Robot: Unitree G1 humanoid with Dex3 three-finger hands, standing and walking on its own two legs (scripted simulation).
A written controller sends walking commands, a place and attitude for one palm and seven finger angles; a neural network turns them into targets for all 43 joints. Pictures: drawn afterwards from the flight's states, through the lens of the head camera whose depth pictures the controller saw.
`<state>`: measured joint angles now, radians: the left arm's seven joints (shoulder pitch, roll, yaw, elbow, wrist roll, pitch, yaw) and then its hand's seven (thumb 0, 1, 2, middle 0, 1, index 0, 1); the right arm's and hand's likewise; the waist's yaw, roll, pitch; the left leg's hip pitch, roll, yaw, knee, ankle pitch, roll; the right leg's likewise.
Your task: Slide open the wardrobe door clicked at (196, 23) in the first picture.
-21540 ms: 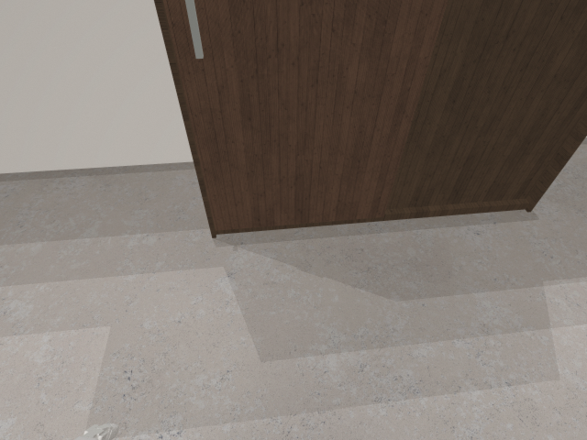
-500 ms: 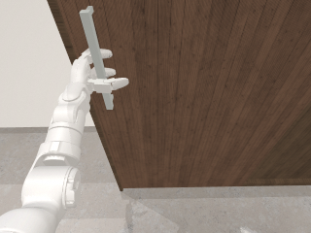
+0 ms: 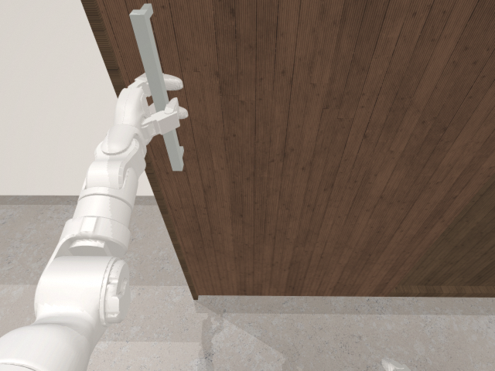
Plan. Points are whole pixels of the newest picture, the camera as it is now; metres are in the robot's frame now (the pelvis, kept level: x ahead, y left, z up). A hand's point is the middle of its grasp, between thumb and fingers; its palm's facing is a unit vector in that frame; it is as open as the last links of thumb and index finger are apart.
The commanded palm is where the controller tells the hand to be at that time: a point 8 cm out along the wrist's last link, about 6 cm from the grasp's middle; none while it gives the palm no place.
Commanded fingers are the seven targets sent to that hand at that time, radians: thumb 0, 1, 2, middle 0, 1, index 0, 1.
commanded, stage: grip the handle and tug to test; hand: left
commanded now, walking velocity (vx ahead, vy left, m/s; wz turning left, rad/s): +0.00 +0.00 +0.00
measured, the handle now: (164, 100) +0.50 +0.16 +0.20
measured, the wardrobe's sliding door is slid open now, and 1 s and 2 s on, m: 0.00 0.00 0.08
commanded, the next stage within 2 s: tug the door sideways, standing still in 0.58 s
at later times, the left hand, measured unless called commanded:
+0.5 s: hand (174, 116) +0.45 +0.13 +0.20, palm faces +0.01 -1.00 +0.01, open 5.2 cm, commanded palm +0.41 +0.18 +0.20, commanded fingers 0.00 0.90 0.90 -0.45 -1.40 -0.45 -1.40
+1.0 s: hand (175, 115) +0.45 +0.13 +0.20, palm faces +0.07 -1.00 -0.01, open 5.3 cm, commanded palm +0.43 +0.15 +0.20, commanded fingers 0.00 0.90 0.90 -0.45 -1.40 -0.45 -1.40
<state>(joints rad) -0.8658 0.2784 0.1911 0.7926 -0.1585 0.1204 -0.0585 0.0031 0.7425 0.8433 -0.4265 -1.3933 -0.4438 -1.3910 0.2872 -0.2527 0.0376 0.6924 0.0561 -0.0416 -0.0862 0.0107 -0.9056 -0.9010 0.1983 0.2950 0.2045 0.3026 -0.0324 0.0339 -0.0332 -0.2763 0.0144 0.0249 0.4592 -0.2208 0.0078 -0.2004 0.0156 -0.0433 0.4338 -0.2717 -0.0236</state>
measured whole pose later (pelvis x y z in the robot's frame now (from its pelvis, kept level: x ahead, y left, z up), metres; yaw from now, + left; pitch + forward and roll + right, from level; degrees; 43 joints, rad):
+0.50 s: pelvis +0.01 +0.00 +0.00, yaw -2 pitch +2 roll +0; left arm -0.76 0.28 0.22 0.67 -0.17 0.13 -0.06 0.00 0.78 0.80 -0.39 -1.40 -0.41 -1.40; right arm 0.30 -0.26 0.03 0.67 0.07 -0.03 -0.08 0.01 -0.91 -0.90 0.20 0.29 0.20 0.30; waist -0.04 0.04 -0.04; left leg -0.25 0.02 0.05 0.44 -0.23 0.01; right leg -0.18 0.02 -0.02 0.42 -0.27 -0.02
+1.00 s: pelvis +0.03 +0.00 +0.00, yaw +1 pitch +3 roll +0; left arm -0.73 0.19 0.14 0.48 -0.16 0.29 0.03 0.00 0.77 0.83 -0.38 -1.40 -0.39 -1.40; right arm 0.21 -0.24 0.02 0.65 0.05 0.01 -0.07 0.01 -0.91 -0.90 0.20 0.29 0.20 0.30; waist 0.01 0.04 -0.05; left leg -0.24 0.00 0.01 0.45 -0.25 0.01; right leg -0.16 0.00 -0.05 0.41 -0.30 -0.02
